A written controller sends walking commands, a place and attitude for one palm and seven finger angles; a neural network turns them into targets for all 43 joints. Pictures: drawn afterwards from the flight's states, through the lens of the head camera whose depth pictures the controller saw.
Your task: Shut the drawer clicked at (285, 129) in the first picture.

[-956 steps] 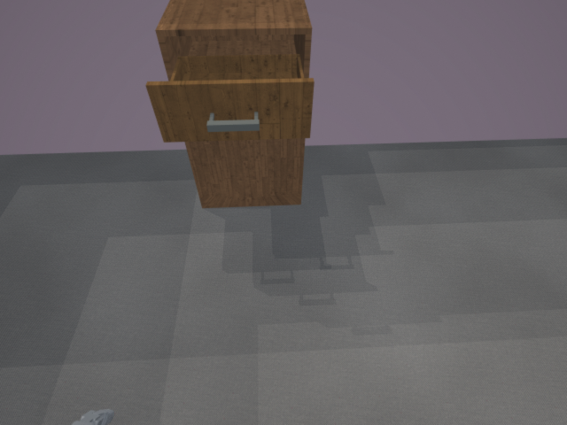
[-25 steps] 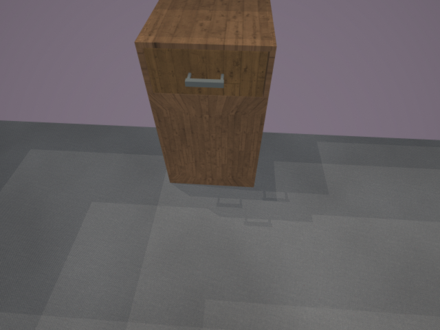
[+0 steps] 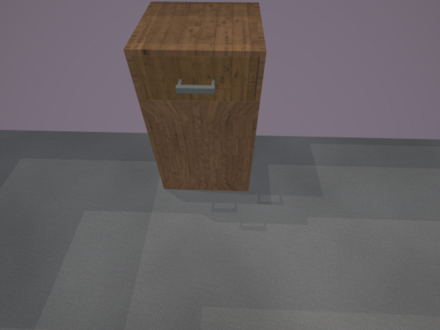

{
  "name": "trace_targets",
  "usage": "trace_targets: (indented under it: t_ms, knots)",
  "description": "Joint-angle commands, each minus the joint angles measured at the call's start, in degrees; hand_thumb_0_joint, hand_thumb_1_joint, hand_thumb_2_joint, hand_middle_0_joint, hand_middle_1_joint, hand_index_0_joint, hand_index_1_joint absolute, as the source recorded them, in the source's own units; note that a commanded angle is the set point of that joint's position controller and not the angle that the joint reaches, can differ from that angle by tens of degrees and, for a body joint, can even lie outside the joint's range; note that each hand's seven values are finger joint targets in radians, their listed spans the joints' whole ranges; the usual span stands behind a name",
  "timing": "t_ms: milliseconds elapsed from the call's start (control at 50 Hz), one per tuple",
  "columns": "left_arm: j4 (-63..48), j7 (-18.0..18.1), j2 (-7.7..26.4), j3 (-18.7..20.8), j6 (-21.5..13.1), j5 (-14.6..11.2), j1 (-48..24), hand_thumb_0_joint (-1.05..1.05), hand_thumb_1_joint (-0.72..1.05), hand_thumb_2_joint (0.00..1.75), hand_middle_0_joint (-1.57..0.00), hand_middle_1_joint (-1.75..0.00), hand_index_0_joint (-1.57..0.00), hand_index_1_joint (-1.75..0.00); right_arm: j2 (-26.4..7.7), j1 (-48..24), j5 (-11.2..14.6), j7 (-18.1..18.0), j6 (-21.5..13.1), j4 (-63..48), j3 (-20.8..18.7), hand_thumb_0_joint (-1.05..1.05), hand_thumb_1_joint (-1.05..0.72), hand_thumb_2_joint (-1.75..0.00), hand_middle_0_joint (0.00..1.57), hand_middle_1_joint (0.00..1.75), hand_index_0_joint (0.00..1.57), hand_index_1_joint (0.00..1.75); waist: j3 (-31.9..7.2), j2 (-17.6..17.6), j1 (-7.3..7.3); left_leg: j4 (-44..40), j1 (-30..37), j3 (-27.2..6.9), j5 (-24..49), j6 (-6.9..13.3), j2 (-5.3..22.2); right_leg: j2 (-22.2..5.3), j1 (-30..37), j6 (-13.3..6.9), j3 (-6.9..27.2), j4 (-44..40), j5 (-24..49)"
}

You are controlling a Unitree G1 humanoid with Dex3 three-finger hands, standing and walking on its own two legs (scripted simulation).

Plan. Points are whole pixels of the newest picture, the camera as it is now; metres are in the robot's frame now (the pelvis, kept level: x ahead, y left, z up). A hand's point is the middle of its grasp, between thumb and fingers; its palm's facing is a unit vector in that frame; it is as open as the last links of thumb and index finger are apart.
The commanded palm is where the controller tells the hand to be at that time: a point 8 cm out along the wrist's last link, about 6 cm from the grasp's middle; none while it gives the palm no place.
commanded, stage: look to check the result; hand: left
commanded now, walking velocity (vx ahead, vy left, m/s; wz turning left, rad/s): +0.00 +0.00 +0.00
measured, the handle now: (196, 85) +0.90 +0.13 -0.07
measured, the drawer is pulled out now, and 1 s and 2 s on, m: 0.00 0.00 0.00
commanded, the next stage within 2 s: stand and wait in 0.50 s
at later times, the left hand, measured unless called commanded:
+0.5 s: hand out of the picture +0.07 +0.22 -0.16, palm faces -0.01 -0.95 -0.31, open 7.3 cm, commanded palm none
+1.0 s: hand out of the picture +0.09 +0.22 -0.16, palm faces -0.03 -0.94 -0.33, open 7.3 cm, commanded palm none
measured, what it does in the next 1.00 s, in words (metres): stands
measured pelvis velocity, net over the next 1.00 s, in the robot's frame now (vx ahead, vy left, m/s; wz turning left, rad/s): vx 0.02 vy -0.02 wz -0.01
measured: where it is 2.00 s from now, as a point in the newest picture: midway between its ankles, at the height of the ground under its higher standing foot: outside the picture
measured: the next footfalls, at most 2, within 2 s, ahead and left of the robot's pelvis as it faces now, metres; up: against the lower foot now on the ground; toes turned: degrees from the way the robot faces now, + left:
none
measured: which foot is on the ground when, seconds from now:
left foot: down 0.00-1.00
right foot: down 0.00-1.00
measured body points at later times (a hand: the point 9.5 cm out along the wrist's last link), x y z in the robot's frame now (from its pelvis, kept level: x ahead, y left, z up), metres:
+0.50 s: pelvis +0.01 -0.01 +0.00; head +0.03 -0.02 +0.45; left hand +0.07 +0.27 -0.14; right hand +0.07 -0.28 -0.15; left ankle +0.03 +0.12 -0.75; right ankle -0.01 -0.10 -0.75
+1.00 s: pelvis +0.02 -0.02 +0.00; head +0.04 -0.02 +0.45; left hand +0.09 +0.27 -0.13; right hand +0.07 -0.30 -0.15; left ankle +0.03 +0.12 -0.75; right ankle -0.01 -0.10 -0.75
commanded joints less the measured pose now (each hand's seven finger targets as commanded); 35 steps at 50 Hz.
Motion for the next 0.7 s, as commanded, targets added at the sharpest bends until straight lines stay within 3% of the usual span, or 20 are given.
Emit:
trace_targets:
  t_ms: [0,160,680]
  knots:
    - [-2.02,0.46,10.12,1.74,-1.00,-0.30,0.91,0.00,0.90,0.90,-0.20,-0.30,-0.20,-0.30,-8.73,0.69,0.01,-0.73,-1.18,-2.13,-1.63,0.00,-0.90,-0.90,0.20,0.30,0.20,0.30,-3.93,-0.67,0.45,-2.92,3.74,-5.67,7.80,1.44,5.73,-6.90,-0.89,-1.58,5.58,-4.89,7.11]
    - [-1.66,0.42,11.68,1.64,-1.02,-0.29,0.28,0.00,0.90,0.90,-0.20,-0.30,-0.20,-0.30,-10.62,-1.00,0.08,-0.65,-0.88,-2.37,-1.66,0.00,-0.90,-0.90,0.20,0.30,0.20,0.30,-2.53,-0.27,0.41,-3.19,4.47,-5.51,6.91,1.20,5.82,-6.96,-1.64,-1.53,5.96,-6.42,6.73]
    - [-2.18,0.24,14.55,1.85,-1.36,-0.37,-2.64,0.00,0.90,0.90,-0.20,-0.30,-0.20,-0.30,-13.70,-3.65,0.08,-0.59,-1.21,-3.11,-1.51,0.00,-0.90,-0.90,0.20,0.30,0.20,0.30,-4.35,-0.97,0.42,-4.37,6.50,-5.32,9.35,0.91,6.44,-7.40,1.05,-1.27,6.14,-7.45,11.45]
